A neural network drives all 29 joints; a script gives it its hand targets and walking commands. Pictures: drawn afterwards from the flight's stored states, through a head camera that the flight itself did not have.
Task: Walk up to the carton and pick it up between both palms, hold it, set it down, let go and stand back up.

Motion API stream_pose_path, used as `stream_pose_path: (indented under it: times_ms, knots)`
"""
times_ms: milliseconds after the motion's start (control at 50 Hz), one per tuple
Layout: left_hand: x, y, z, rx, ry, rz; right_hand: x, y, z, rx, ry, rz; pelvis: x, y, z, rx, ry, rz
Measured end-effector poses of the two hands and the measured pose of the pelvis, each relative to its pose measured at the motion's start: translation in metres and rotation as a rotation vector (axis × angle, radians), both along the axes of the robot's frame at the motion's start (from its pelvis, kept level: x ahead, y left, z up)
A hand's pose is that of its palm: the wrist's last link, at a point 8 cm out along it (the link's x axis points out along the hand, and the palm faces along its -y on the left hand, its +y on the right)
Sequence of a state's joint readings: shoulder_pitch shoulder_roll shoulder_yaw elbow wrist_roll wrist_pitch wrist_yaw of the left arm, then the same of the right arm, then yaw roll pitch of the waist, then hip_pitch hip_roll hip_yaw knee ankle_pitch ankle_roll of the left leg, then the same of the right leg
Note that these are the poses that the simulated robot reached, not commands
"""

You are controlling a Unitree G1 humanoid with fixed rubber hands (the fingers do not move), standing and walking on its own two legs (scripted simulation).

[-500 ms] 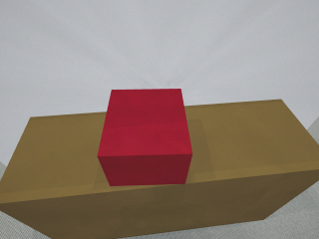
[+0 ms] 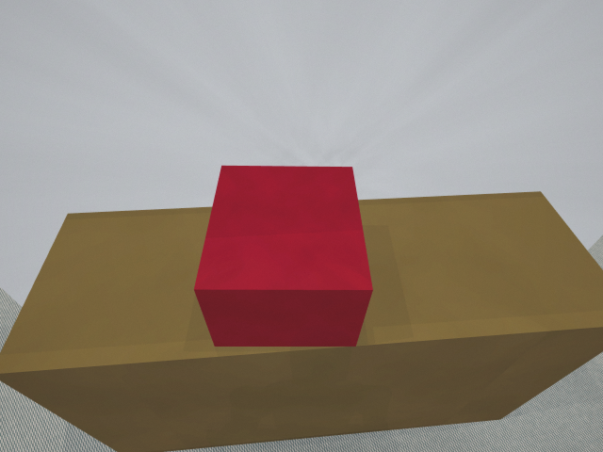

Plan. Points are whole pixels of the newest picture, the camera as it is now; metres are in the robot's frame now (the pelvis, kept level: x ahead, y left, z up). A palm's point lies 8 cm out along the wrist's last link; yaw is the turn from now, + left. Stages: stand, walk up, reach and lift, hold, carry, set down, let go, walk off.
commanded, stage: walk up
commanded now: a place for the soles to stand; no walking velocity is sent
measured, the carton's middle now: (286, 252) +0.46 +0.03 -0.05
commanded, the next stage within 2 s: reach and lift in 0.62 s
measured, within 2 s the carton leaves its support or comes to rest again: neither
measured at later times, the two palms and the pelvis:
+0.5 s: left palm out of the picture +0.02 +0.27 -0.13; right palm out of the picture -0.01 -0.26 -0.14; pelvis -0.01 +0.00 +0.00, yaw +1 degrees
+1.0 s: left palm out of the picture +0.13 +0.26 -0.10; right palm (489, 443) +0.18 -0.26 -0.10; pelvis -0.01 -0.01 -0.02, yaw +4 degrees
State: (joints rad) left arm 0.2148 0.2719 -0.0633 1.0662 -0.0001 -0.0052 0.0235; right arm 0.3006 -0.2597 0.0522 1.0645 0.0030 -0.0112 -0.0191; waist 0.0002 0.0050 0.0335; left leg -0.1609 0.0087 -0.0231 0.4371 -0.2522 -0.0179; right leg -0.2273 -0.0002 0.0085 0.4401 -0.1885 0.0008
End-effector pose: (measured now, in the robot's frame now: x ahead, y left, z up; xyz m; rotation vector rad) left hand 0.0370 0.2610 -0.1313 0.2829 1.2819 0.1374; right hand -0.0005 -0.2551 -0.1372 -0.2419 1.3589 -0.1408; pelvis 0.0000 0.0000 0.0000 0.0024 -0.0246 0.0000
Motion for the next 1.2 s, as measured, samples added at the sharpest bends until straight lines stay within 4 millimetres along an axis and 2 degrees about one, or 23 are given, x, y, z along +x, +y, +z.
stream_pose_path:
  times_ms: [340, 660, 700, 760, 820, 840, 880, 960, 1020, 1080, 1140, 1200]
  knots:
    - [-0.014, 0.008, -0.001, 0.012, 0.009, 0.014, -0.002, -0.002, 0.000, -0.017, -0.009, 0.005, -0.011, 0.004, -0.002, 0.002, -0.001, 0.009]
    - [-0.023, 0.009, -0.002, 0.011, 0.028, 0.027, -0.002, -0.002, 0.001, -0.018, 0.000, 0.013, -0.010, 0.004, -0.002, 0.001, 0.004, 0.019]
    - [-0.006, 0.014, -0.004, 0.020, 0.057, 0.049, 0.020, -0.006, -0.002, -0.021, -0.044, 0.026, -0.016, 0.002, -0.007, 0.000, 0.009, 0.030]
    - [0.056, 0.027, 0.000, 0.056, -0.011, 0.041, 0.087, -0.011, 0.000, -0.017, -0.190, 0.076, -0.030, -0.002, -0.021, 0.001, 0.008, 0.059]
    - [0.111, 0.027, 0.011, 0.062, -0.098, 0.029, 0.150, -0.012, 0.009, -0.006, -0.337, 0.086, -0.036, -0.004, -0.035, -0.006, -0.005, 0.059]
    - [0.123, 0.023, 0.019, 0.058, -0.113, 0.029, 0.164, -0.010, 0.014, 0.008, -0.365, 0.074, -0.035, -0.003, -0.035, -0.010, -0.015, 0.053]
    - [0.132, 0.013, 0.029, 0.038, -0.106, 0.036, 0.181, -0.005, 0.025, 0.020, -0.392, 0.069, -0.029, -0.003, -0.032, -0.015, -0.030, 0.050]
    - [0.112, -0.002, 0.033, 0.009, -0.056, 0.042, 0.183, -0.001, 0.035, 0.031, -0.377, 0.073, -0.012, -0.004, -0.022, -0.005, -0.063, 0.059]
    - [0.091, 0.000, 0.030, 0.017, -0.041, 0.067, 0.175, -0.008, 0.034, 0.019, -0.350, 0.086, -0.003, -0.006, -0.018, -0.003, -0.057, 0.069]
    - [0.082, 0.008, 0.028, 0.030, -0.053, 0.089, 0.170, -0.008, 0.032, 0.021, -0.349, 0.103, 0.001, -0.008, -0.016, -0.007, -0.032, 0.070]
    - [0.090, 0.015, 0.031, 0.038, -0.113, 0.091, 0.169, 0.000, 0.032, 0.035, -0.378, 0.109, 0.004, -0.010, -0.014, -0.010, -0.003, 0.071]
    - [0.113, 0.019, 0.037, 0.034, -0.197, 0.073, 0.173, 0.013, 0.033, 0.049, -0.422, 0.101, 0.007, -0.009, -0.014, -0.014, 0.019, 0.070]
